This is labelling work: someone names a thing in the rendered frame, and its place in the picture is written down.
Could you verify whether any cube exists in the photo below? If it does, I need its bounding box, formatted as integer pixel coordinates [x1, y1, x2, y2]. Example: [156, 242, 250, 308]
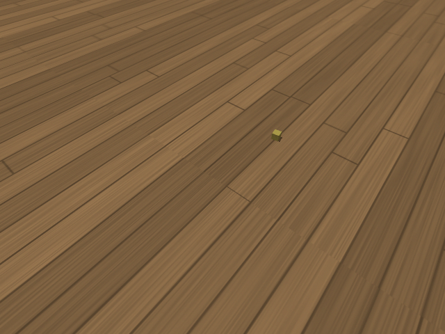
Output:
[271, 129, 282, 141]

